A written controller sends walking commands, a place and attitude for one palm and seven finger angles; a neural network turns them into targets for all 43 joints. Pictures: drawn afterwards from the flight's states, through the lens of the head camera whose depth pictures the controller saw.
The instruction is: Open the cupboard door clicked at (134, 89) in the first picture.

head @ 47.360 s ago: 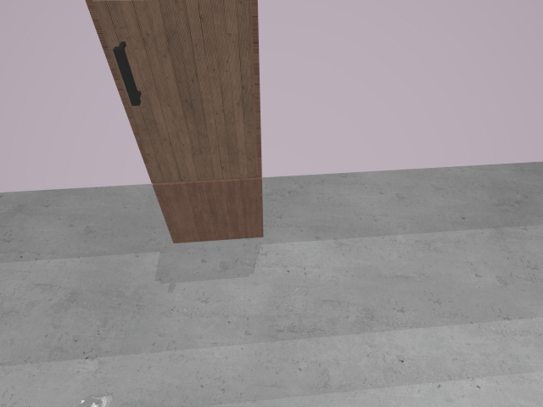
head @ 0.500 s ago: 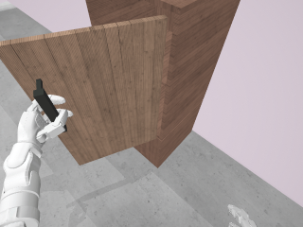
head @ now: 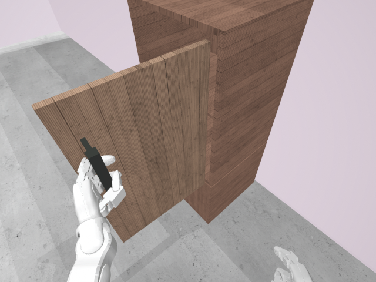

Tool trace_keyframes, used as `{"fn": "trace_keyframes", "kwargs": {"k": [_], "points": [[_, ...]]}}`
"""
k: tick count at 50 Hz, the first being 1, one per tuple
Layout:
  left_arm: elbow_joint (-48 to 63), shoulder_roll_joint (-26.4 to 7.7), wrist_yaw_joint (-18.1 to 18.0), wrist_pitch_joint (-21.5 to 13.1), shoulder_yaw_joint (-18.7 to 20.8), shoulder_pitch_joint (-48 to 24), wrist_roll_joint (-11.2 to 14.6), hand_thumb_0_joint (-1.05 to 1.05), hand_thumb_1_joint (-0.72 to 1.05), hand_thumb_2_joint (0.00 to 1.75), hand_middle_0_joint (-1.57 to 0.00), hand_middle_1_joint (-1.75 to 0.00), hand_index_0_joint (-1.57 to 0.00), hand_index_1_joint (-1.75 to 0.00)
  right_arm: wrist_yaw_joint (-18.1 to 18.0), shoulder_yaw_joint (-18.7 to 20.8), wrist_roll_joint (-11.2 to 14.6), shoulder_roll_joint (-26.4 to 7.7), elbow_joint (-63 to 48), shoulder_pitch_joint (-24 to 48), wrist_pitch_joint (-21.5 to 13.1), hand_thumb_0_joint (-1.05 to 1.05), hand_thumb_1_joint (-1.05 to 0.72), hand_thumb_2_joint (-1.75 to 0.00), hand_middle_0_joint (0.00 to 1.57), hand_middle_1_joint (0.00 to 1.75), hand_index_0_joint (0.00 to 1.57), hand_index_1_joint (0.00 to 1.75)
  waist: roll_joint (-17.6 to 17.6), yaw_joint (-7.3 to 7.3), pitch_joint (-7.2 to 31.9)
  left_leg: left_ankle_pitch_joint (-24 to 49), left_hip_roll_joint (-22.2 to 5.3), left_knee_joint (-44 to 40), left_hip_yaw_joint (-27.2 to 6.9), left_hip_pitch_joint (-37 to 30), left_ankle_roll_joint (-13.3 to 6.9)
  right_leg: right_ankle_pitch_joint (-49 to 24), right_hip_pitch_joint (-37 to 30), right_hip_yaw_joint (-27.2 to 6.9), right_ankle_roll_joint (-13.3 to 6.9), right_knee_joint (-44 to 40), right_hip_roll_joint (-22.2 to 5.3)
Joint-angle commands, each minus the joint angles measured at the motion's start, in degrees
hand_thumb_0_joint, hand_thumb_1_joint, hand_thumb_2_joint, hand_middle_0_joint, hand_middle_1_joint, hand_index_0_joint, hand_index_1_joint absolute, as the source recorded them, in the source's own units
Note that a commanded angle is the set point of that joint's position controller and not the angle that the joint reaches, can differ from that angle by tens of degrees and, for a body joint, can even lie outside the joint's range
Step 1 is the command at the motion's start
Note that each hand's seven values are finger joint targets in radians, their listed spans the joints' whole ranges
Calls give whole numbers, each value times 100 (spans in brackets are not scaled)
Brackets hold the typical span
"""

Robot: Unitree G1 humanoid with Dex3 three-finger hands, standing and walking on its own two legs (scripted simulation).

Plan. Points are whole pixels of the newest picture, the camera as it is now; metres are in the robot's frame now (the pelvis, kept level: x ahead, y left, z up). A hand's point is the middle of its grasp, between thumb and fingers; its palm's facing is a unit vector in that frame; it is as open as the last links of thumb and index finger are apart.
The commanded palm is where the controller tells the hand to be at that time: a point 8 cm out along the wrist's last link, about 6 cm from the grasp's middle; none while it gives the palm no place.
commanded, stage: pull the door open along its arc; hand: left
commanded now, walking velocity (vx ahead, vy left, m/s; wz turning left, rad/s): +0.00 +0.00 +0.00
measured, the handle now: (100, 170) +0.33 +0.20 +0.09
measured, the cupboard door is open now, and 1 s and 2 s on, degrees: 87 91 92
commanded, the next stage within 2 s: open thumb and fingers to let go in 0.02 s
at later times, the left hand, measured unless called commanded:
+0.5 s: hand (127, 195) +0.27 +0.13 +0.08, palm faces +0.41 -0.91 +0.01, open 9.6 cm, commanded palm +0.23 +0.18 +0.08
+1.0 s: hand (124, 196) +0.27 +0.14 +0.08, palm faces +0.35 -0.93 +0.02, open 14.9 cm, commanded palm +0.23 +0.19 +0.08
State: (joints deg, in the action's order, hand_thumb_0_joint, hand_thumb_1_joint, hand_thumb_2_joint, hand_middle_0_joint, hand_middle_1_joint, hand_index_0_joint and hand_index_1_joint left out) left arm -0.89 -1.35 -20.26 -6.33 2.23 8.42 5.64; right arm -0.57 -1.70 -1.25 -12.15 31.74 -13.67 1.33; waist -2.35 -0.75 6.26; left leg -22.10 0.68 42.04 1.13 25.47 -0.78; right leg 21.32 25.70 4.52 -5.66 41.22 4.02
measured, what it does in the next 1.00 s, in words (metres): stands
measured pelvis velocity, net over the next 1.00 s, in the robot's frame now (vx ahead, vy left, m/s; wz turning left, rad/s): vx -0.01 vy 0.02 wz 0.02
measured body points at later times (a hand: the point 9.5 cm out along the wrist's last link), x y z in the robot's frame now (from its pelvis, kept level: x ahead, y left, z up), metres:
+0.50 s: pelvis +0.00 -0.01 +0.00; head +0.00 -0.04 +0.45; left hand +0.24 +0.18 +0.08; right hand +0.18 -0.23 -0.09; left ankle -0.01 +0.11 -0.71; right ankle +0.00 -0.05 -0.71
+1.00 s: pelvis -0.01 +0.02 +0.00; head -0.01 +0.00 +0.45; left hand +0.24 +0.19 +0.08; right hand +0.17 -0.20 -0.09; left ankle -0.01 +0.11 -0.71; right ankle +0.00 -0.05 -0.71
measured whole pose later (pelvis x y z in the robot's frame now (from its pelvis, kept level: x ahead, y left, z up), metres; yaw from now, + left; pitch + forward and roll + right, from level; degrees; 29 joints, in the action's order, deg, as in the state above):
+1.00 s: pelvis -0.01 +0.02 +0.00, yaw +1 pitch +4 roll +0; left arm -0.2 0.0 -22.8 -8.2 -6.2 8.9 2.4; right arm -1.6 -2.0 -2.0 -11.2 32.0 -10.9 2.3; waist -1.9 0.3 4.5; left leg -21.4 2.0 42.4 0.5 24.8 -2.0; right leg 20.8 24.4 5.1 -4.5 41.2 2.7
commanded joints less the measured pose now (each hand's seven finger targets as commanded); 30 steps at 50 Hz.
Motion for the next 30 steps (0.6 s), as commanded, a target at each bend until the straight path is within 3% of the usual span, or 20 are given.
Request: {"fn": "trace_keyframes", "kwargs": {"k": [1,3,5,6,7,9,11,13,16,20,24,26,30], "points": [[1937,-175,-113,-483,-288,-203,-186,0,90,90,-40,-135,-40,-135,-50,198,-41,-535,-992,682,-332,0,-90,-90,20,30,20,30,466,98,928,1161,31,-367,-182,-111,-92,-2236,-1127,-830,593,-804,-617],[2084,-39,-182,-499,-502,15,-251,0,90,90,-40,-135,-40,-135,-38,192,-51,-518,-1006,723,-360,0,-90,-90,20,30,20,30,592,59,755,1054,28,-346,-221,-60,-96,-2067,-1077,-915,609,-886,-659],[1970,-117,-313,-503,-480,-375,-334,0,90,90,-40,-135,-40,-135,-72,174,-94,-513,-955,766,-362,0,-90,-90,20,30,20,30,661,-24,552,858,51,-276,-245,48,-95,-1765,-909,-1073,647,-1014,-730],[1833,-261,-387,-520,-397,-901,-384,0,90,90,-40,-135,-40,-135,-101,156,-108,-518,-866,792,-354,0,-90,-90,20,30,20,30,765,-117,410,701,61,-241,-282,142,-95,-1414,-773,-1160,654,-1107,-770],[1716,-444,-448,-548,-205,-1059,-409,0,83,87,-40,-134,-40,-134,-137,169,-116,-502,-805,810,-346,0,-90,-90,20,30,20,30,916,-119,298,567,65,-170,-289,242,-94,-1064,-757,-1372,687,-1286,-828],[1573,-518,-491,-604,-83,-1182,-448,0,69,81,-38,-133,-38,-133,-175,173,-128,-434,-747,953,-314,0,-90,-90,20,30,20,30,758,-22,451,486,99,-129,-291,313,-79,-866,-894,-1604,684,-1382,-941],[1446,-376,-450,-617,-190,-1157,-441,0,55,75,-38,-131,-38,-131,-186,164,-116,-410,-723,981,-301,0,-90,-90,20,30,20,30,577,20,571,541,110,-175,-283,230,-73,-956,-958,-1528,651,-1345,-938],[1347,-374,-355,-628,-103,-1092,-307,0,41,69,-36,-130,-36,-130,-205,179,-86,-402,-681,958,-295,0,-90,-90,20,30,20,30,613,54,779,627,102,-205,-272,185,-63,-1239,-1143,-1486,686,-1303,-938],[1367,-352,-193,-627,-95,-1019,-167,0,20,60,-35,-127,-35,-127,-224,176,-56,-420,-665,950,-271,0,-90,-90,20,30,20,30,452,83,961,878,99,-275,-263,75,-58,-1922,-1359,-1369,698,-1145,-903],[1280,-263,-102,-622,-176,-921,-135,0,-8,48,-33,-124,-33,-124,-212,171,-51,-441,-704,902,-275,0,-90,-90,20,30,20,30,648,52,831,942,73,-361,-278,11,-75,-2131,-1305,-1181,716,-1083,-847],[1249,-303,-120,-646,-150,-947,-165,0,-36,36,-31,-122,-31,-122,-197,170,-50,-455,-738,930,-273,0,-90,-90,20,30,20,30,777,64,648,885,70,-398,-297,18,-87,-1868,-1173,-1147,687,-1123,-824],[1311,-284,-119,-660,-159,-911,-195,0,-50,30,-30,-120,-30,-120,-190,179,-61,-456,-764,906,-277,0,-90,-90,20,30,20,30,672,88,734,941,71,-398,-288,-33,-90,-1930,-1169,-1098,665,-1066,-804],[1391,-225,-128,-662,-229,-827,-205,0,-50,30,-28,-110,-28,-110,-175,176,-57,-450,-804,914,-281,0,-90,-90,20,30,20,30,619,102,746,964,72,-402,-272,-60,-89,-1954,-1152,-1055,649,-1038,-790]]}}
